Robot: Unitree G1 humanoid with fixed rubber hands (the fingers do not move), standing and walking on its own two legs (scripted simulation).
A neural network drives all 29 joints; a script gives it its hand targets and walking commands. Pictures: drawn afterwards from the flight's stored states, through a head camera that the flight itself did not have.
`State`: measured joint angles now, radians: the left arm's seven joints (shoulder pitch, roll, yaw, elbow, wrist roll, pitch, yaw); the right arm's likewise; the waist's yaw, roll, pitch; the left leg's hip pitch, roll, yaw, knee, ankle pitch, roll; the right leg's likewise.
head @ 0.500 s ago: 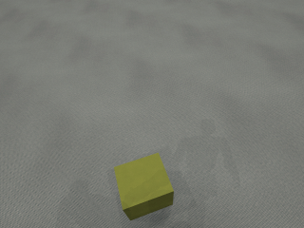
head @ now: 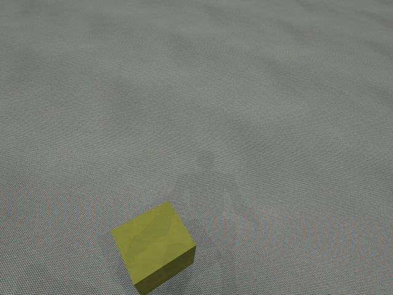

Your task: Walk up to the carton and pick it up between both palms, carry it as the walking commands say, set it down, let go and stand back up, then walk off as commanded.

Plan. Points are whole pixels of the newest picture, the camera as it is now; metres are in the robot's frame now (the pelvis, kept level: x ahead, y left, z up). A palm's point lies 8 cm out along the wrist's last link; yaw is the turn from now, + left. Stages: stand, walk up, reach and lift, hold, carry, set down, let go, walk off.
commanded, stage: walk off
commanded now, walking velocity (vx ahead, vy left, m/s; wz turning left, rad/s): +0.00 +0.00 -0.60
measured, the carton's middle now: (155, 247) +0.44 +0.18 -0.65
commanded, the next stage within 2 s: none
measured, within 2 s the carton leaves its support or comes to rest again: neither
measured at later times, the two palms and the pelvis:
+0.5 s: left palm out of the picture +0.16 +0.21 -0.10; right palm out of the picture +0.02 -0.33 -0.12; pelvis +0.00 -0.04 +0.00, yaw -15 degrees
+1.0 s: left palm (137, 255) +0.25 +0.16 -0.12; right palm out of the picture -0.07 -0.27 -0.10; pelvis +0.00 +0.00 -0.01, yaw -34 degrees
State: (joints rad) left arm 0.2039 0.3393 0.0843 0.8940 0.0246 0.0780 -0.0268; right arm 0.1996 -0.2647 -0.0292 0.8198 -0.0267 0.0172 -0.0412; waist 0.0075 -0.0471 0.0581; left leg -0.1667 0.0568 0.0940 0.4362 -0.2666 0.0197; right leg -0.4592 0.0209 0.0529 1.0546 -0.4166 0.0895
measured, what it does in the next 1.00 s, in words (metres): steps on the spot, turning right: right foot, then left foot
